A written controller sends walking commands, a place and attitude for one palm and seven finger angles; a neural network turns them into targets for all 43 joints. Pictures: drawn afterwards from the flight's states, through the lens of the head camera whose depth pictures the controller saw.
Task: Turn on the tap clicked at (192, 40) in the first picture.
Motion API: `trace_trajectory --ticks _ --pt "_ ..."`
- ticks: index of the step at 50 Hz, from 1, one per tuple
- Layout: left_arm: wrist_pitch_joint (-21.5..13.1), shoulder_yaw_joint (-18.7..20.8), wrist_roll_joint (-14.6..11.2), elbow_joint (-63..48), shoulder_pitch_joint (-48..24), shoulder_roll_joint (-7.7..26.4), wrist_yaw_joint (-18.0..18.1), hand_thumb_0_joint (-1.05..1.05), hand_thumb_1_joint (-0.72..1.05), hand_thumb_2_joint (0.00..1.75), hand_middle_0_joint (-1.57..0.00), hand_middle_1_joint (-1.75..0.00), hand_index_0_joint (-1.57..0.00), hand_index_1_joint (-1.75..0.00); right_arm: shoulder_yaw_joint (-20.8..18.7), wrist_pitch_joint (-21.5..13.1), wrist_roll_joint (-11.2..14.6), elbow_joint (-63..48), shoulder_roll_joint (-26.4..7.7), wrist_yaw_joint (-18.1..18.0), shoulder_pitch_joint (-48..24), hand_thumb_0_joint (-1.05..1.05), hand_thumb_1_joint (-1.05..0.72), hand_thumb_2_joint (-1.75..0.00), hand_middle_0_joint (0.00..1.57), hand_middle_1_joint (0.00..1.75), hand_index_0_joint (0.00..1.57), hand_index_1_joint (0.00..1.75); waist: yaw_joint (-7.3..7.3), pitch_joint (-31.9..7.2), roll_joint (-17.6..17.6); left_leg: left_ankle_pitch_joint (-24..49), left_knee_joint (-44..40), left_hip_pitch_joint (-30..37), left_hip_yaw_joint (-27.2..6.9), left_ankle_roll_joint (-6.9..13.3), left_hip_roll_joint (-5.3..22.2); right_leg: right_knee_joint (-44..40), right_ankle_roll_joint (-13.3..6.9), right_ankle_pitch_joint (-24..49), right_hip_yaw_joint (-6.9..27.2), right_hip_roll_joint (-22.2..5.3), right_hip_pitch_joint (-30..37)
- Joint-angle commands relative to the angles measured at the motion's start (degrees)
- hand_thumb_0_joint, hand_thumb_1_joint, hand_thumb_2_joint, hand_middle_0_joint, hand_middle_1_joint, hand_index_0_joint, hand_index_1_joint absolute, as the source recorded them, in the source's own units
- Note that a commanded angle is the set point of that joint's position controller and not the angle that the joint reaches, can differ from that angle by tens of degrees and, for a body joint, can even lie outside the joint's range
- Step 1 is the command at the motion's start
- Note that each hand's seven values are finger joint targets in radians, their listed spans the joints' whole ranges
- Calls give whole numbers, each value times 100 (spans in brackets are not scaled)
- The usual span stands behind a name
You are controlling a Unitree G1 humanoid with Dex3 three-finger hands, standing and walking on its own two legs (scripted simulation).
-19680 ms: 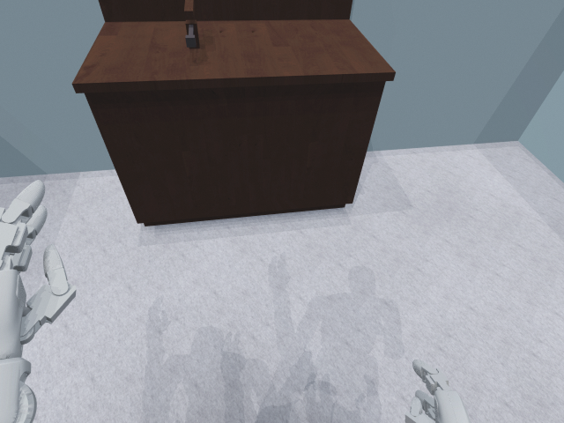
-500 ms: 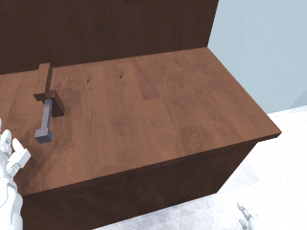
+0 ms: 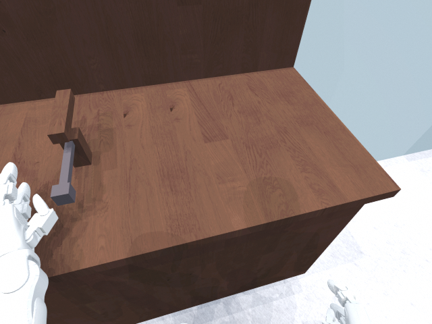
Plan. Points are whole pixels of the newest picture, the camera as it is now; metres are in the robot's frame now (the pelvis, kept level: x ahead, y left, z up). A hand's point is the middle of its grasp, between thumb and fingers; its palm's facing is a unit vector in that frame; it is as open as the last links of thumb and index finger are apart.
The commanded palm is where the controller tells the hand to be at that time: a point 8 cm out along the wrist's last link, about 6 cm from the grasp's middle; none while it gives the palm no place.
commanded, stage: push the lever round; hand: left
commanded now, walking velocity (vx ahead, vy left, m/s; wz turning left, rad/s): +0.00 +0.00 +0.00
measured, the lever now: (63, 194) +0.30 +0.30 +0.09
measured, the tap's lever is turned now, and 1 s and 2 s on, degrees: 0 18 45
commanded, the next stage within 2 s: none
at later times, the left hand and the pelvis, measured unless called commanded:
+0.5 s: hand (69, 209) +0.28 +0.28 +0.08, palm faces +0.57 -0.82 -0.08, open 7.7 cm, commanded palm +0.24 +0.30 +0.08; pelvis -0.01 +0.00 +0.00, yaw +1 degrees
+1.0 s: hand (92, 203) +0.29 +0.25 +0.08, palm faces +0.65 -0.75 -0.07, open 7.7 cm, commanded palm +0.25 +0.26 +0.08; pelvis +0.00 -0.01 +0.00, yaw +1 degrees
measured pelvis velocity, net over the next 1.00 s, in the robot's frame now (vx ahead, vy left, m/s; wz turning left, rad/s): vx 0.00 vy -0.01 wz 0.02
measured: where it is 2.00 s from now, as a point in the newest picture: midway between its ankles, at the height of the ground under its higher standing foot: outside the picture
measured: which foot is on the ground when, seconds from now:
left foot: down 0.00-1.00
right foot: down 0.00-1.00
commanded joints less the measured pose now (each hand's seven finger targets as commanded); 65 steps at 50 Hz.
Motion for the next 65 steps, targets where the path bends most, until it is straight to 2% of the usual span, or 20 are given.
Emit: trace_trajectory --ticks 1,6,8,11,20,24,26,28,31,32,33,36,37,41,48,51,52,56,57,65 --pt "-574 303 61 -1637 -1158 1327 77 0 90 90 -15 -15 -15 -15 -298 -322 -12 -777 -776 -87 -467 0 -90 -90 20 30 20 30 -48 -1115 471 1334 -654 987 -162 46 -56 -508 -100 1316 126 52 113" --pt "-421 213 70 -1387 -1337 1283 91 0 90 90 -15 -15 -15 -15 -276 -282 17 -739 -782 -131 -529 0 -90 -90 20 30 20 30 -82 -938 415 1010 -706 865 -172 51 -60 -559 -96 1091 134 38 29" --pt "-372 -9 79 -1413 -1302 1050 113 0 90 90 -15 -15 -15 -15 -277 -278 4 -799 -763 -119 -521 0 -90 -90 20 30 20 30 -69 -1080 326 1057 -717 952 -177 40 -61 -552 -96 1121 114 45 63" --pt "-327 165 118 -1351 -1365 1233 207 0 90 90 -15 -15 -15 -15 -264 -240 2 -767 -767 -125 -520 0 -90 -90 20 30 20 30 -55 -1026 316 1042 -719 890 -184 43 -67 -568 -98 1118 127 39 98" --pt "-425 -361 162 -1522 -1571 798 294 0 90 90 -15 -15 -15 -15 -252 -245 -16 -848 -746 -78 -573 0 -90 -90 20 30 20 30 -105 -1079 270 936 -688 934 -187 60 -70 -578 -96 1060 139 38 73" --pt "-378 -441 267 -1546 -1702 716 585 0 90 90 -15 -15 -15 -15 -250 -222 -48 -829 -750 -65 -581 0 -90 -90 20 30 20 30 -135 -1086 266 866 -672 940 -210 66 -79 -577 -94 1009 133 27 33" --pt "-324 -313 351 -1456 -1523 813 738 0 90 90 -15 -15 -15 -15 -252 -179 -59 -831 -751 -61 -600 0 -90 -90 20 30 20 30 -50 -1037 195 825 -703 843 -206 65 -81 -582 -97 960 133 23 114" --pt "-344 -662 403 -1678 -1721 492 843 0 90 90 -15 -15 -15 -15 -248 -159 -78 -883 -716 -30 -620 0 -90 -90 20 30 20 30 -113 -1144 217 913 -667 956 -194 64 -82 -553 -91 1048 126 12 106" --pt "-267 -418 475 -1493 -1549 721 1021 0 90 90 -15 -15 -15 -15 -249 -68 -85 -848 -737 -28 -626 0 -90 -90 20 30 20 30 -47 -1057 199 872 -685 821 -178 72 -90 -598 -102 1018 157 5 185" --pt "-302 -642 510 -1697 -1824 537 1068 0 90 90 -15 -15 -15 -15 -236 -51 -86 -896 -702 -13 -657 0 -90 -90 20 30 20 30 -128 -1074 175 906 -672 873 -173 73 -90 -579 -96 1054 138 -8 163" --pt "-296 -739 509 -1691 -1626 373 1111 0 90 90 -15 -15 -15 -15 -251 -51 -101 -923 -687 6 -663 0 -90 -90 20 30 20 30 -67 -1089 204 960 -666 921 -153 70 -85 -586 -102 1108 136 2 198" --pt "-268 -624 575 -1729 -1575 513 1281 0 90 90 -15 -15 -15 -15 -254 21 -109 -908 -703 13 -681 0 -90 -90 20 30 20 30 -62 -1079 238 1016 -663 893 -158 66 -82 -598 -109 1147 153 -12 247" --pt "-259 -909 588 -1783 -1621 225 1314 0 90 90 -15 -15 -15 -15 -235 34 -118 -950 -673 29 -701 0 -90 -90 20 30 20 30 -104 -1061 187 946 -665 904 -160 77 -91 -600 -97 1087 138 -14 202" --pt "-176 -736 657 -1601 -1551 357 1536 0 90 90 -15 -15 -15 -15 -253 119 -144 -911 -698 16 -731 0 -90 -90 20 30 20 30 -86 -960 29 909 -665 830 -155 88 -79 -654 -94 1068 150 -20 230" --pt "-99 -1208 800 -1728 -1915 -96 1841 0 90 90 -15 -15 -15 -15 -243 251 -184 -945 -639 30 -817 0 -90 -90 20 30 20 30 -143 -1110 116 1024 -635 966 -130 85 -83 -657 -100 1190 166 -52 261" --pt "-68 -1065 859 -1672 -1957 23 1994 0 90 90 -15 -15 -15 -15 -264 311 -191 -906 -649 20 -825 0 -90 -90 20 30 20 30 -117 -1081 20 1064 -643 952 -130 83 -67 -683 -103 1239 172 -62 314" --pt "-60 -1281 880 -1681 -2014 -195 2030 0 90 90 -15 -15 -15 -15 -255 329 -195 -938 -625 34 -861 0 -90 -90 20 30 20 30 -147 -1118 -6 1060 -638 971 -115 89 -79 -677 -94 1235 169 -68 308" --pt "4 -1286 1013 -1685 -2046 -184 2265 0 90 90 -15 -15 -15 -15 -265 402 -212 -911 -623 46 -888 0 -90 -90 20 30 20 30 -109 -1132 114 1161 -644 1001 -134 72 -60 -672 -116 1277 174 -78 337" --pt "22 -1506 1026 -1709 -2230 -410 2311 0 90 90 -15 -15 -15 -15 -254 416 -218 -930 -596 60 -917 0 -90 -90 20 30 20 30 -174 -1117 46 1121 -652 1028 -139 72 -56 -672 -105 1238 153 -84 293" --pt "187 -1739 1208 -1580 -2460 -713 2770 0 90 90 -15 -15 -15 -15 -281 558 -281 -904 -563 81 -1033 0 -90 -90 20 30 20 30 -160 -1193 -87 1192 -637 1057 -117 62 -37 -713 -120 1274 148 -107 349"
